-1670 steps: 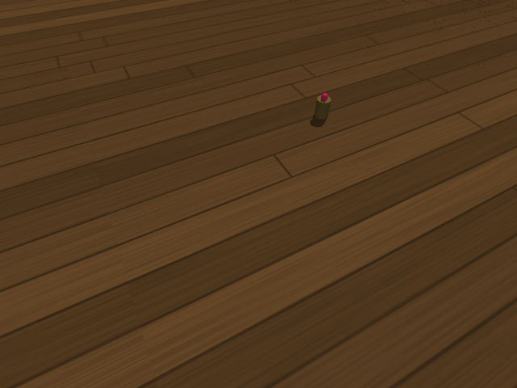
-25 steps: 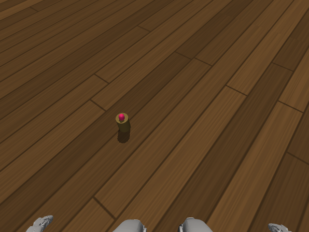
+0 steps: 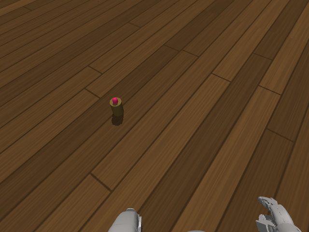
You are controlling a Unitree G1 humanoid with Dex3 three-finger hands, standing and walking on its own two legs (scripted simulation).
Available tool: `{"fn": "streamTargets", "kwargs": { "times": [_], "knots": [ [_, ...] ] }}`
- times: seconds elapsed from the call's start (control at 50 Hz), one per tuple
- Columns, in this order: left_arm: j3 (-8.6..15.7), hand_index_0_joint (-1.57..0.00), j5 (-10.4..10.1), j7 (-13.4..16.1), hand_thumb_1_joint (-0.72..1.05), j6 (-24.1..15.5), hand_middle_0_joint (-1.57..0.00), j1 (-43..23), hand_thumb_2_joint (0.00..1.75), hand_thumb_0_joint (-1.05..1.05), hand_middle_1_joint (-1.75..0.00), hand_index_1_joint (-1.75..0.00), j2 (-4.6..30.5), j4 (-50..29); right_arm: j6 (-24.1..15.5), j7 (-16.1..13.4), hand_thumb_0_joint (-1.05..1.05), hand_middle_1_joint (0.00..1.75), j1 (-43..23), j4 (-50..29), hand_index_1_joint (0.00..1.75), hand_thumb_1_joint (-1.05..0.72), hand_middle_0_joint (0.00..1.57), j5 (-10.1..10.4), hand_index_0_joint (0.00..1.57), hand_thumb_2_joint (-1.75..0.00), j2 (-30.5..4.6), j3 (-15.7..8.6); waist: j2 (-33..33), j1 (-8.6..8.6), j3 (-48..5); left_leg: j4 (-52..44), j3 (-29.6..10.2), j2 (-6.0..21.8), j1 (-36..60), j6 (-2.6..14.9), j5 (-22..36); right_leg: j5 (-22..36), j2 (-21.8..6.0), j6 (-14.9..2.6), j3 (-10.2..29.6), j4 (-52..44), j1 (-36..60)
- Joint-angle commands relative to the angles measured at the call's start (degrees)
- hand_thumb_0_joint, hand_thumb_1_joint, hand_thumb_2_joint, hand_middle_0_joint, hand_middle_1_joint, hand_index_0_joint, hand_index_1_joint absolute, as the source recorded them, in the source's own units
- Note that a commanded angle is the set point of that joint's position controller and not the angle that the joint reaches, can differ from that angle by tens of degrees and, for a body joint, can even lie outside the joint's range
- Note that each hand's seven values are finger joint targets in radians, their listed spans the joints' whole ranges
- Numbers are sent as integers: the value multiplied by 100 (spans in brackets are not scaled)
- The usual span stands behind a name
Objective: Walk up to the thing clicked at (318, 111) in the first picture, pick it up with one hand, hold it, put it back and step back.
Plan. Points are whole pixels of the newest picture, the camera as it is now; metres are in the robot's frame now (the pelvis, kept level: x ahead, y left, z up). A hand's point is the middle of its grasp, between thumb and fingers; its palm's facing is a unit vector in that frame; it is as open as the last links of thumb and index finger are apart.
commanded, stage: step back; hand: left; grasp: from the side
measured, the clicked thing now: (116, 105) +1.00 +0.31 -0.67
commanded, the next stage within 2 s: stand in 1.10 s
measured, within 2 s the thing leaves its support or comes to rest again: neither
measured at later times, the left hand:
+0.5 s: hand out of the picture +0.03 +0.28 -0.13, palm faces +0.04 -0.93 -0.37, open 7.4 cm
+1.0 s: hand out of the picture +0.09 +0.28 -0.14, palm faces +0.09 -0.93 -0.36, open 7.4 cm
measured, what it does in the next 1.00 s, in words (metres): steps on the spot: left foot, then right foot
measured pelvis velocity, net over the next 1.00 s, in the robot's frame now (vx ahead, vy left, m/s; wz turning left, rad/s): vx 0.02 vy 0.01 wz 0.07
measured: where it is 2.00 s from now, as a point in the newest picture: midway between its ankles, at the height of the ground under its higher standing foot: outside the picture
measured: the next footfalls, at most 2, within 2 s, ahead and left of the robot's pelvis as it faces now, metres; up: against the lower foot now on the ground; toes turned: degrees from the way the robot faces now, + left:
left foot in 0.26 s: -0.02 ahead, +0.13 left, +0.00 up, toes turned +2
right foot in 0.54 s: +0.07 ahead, -0.13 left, +0.00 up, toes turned +1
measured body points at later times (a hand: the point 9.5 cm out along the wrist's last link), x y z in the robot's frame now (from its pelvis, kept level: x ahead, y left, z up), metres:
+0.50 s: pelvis -0.03 +0.00 +0.02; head -0.03 +0.01 +0.47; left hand +0.02 +0.33 -0.10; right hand +0.02 -0.31 -0.10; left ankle -0.06 +0.13 -0.72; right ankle +0.01 -0.13 -0.70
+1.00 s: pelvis +0.02 +0.01 +0.01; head +0.04 +0.02 +0.46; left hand +0.08 +0.33 -0.12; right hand +0.13 -0.29 -0.11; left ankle +0.01 +0.13 -0.72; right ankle +0.03 -0.13 -0.72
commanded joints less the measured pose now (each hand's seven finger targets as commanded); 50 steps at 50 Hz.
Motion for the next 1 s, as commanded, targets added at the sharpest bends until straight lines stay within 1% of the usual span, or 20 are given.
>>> {"fn": "streamTargets", "kwargs": {
  "times": [0.0,0.06,0.16,0.22,0.24,0.26,0.28,0.3,0.36,0.44,0.52,0.54,0.56,0.6,0.66,0.74,0.8,0.84,0.88,0.98],
  "knots": [
    [600,-20,68,134,90,-196,-20,-847,90,0,-30,-30,2152,-749,-61,-76,0,30,212,-280,30,-90,20,69,20,-90,-1238,-372,-1666,-85,-207,2106,-752,-264,646,-82,-1232,-1285,-2721,-1421,2988,-2295,-2448],
    [487,-20,47,130,90,-256,-20,-680,90,0,-30,-30,1480,-608,-171,-46,0,30,487,-30,30,-90,20,86,20,-90,-823,-221,-1133,-117,-288,1882,-458,-842,-2,-80,-600,335,-1394,-785,1065,-1525,-1040],
    [598,-20,121,27,90,-290,-20,-145,90,0,-30,-30,1704,-499,-397,31,0,30,396,-2,30,-90,20,-13,20,-90,-841,-174,-1769,291,-591,-158,60,-356,-155,-204,-1261,-1547,-1738,-973,1558,-1714,277],
    [459,-20,38,-48,90,-164,-20,-170,90,0,-30,-30,1561,-498,-570,11,0,30,953,342,30,-90,20,-38,20,-90,-784,-287,-1268,23,-886,-2437,463,-629,1617,-57,-260,-353,-1412,-725,898,-713,-142],
    [337,-20,15,-46,90,-151,-20,39,90,0,-30,-30,1264,-485,-621,-16,0,30,1090,410,30,-90,20,-102,20,-90,-899,-368,-724,-5,-1134,-2455,-272,-277,2591,60,82,317,-1178,-470,569,156,-813],
    [226,-20,-80,-59,90,-156,-20,162,90,0,-30,-30,889,-516,-656,-46,0,30,1108,361,30,-90,20,-175,20,-90,-1206,-431,354,-19,-1191,-2753,-2019,824,3107,434,-494,-427,-532,-127,46,1205,-2021],
    [338,-20,-82,-22,90,-164,-20,-389,90,0,-30,-30,1233,-532,-648,-44,0,30,1106,311,30,-90,20,-146,20,-90,-1800,-502,321,-244,-800,-2887,-3187,1649,2279,1166,-2085,-1015,-509,-54,-5,1448,-2458],
    [425,-20,-15,-31,90,-209,-20,-807,90,0,-30,-30,1603,-555,-645,-33,0,30,1038,319,30,-90,20,-68,20,-90,-1882,-563,179,-357,-286,-3104,-3351,1893,1295,1524,-2466,-1017,-769,-108,414,1706,-2038],
    [374,-20,-90,-133,90,-279,-20,-299,90,0,-30,-30,1364,-385,-696,-22,0,30,660,231,30,-90,20,-103,20,-90,-1164,-360,244,-33,-203,-2683,-1508,902,1800,939,-1002,-357,-755,-134,255,1282,-2058],
    [380,-20,-72,-172,90,-324,-20,-402,90,0,-30,-30,1254,-314,-649,14,0,30,901,296,30,-90,20,-86,20,-90,-1276,-407,506,-245,-427,-2438,-1094,807,1325,927,-494,-203,-555,-31,-131,410,-1053],
    [426,-20,-51,-50,90,-402,-20,367,90,0,-30,-30,1248,148,-474,11,0,30,514,136,30,-90,20,32,20,-90,-775,-183,-101,272,-820,-968,-234,224,68,443,-717,786,-298,-75,-255,-1042,986],
    [518,-20,20,9,90,-441,-20,463,90,0,-30,-30,1503,185,-463,-7,0,30,689,97,30,-90,20,66,20,-90,-408,-71,-1096,282,-902,59,-31,-204,-494,225,-992,269,-1080,-218,1062,-1540,1296],
    [576,-20,58,42,90,-492,-20,373,90,0,-30,-30,1919,26,-455,-40,0,30,728,53,30,-90,20,67,20,-90,-339,-32,-1596,278,-940,826,-16,-689,-798,29,-1621,-699,-2258,-741,2821,-2252,951],
    [554,-20,21,11,90,-468,-20,-397,90,0,-30,-30,1991,-179,-431,-94,0,30,1072,376,30,-90,20,19,20,-90,-977,-255,-1173,7,-429,1266,-257,-217,89,-9,-1691,-1433,-2668,-1406,3014,-2238,-616],
    [428,-20,-42,30,90,-537,-20,-448,90,0,-30,-30,1571,-122,-469,-44,0,30,1050,561,30,-90,20,61,20,-90,-786,-173,-1079,-3,-612,788,-328,-180,194,34,-1181,452,-1974,-939,1635,-1775,-222],
    [362,-20,-95,40,90,-508,-20,-660,90,0,-30,-30,1589,-83,-468,-33,0,30,1043,661,30,-90,20,31,20,-90,-687,-152,-1415,-88,-887,-279,249,-180,937,-44,-732,2004,-1842,-835,942,-1297,-404],
    [249,-20,-183,54,90,-416,-20,-789,90,0,-30,-30,1369,-89,-512,-74,0,30,1118,849,30,-90,20,-5,20,-90,-671,-190,-1101,-241,-1125,-1548,307,-235,1744,22,1119,2820,-1438,-397,354,-416,-451],
    [180,-20,-252,74,90,-361,-20,-624,90,0,-30,-30,1161,-97,-533,-112,0,30,701,724,30,-90,20,-44,20,-90,-1094,-245,-305,-37,-1336,-1676,-797,702,1662,431,2070,1910,-880,-57,22,30,-527],
    [176,-20,-249,98,90,-307,-20,-523,90,0,-30,-30,1236,166,-503,-70,0,30,43,657,30,-90,20,29,20,-90,-1198,-204,24,121,-1118,-1641,-940,981,839,836,1528,483,-620,-51,-84,-121,61],
    [158,-20,-228,92,90,-365,-20,-668,90,0,-30,-30,1363,291,-492,-95,0,30,40,867,30,-90,20,64,20,-90,-922,-114,-17,-8,-1348,-1410,-242,391,1346,234,2248,2316,-1025,-163,144,-492,270]
  ]
}}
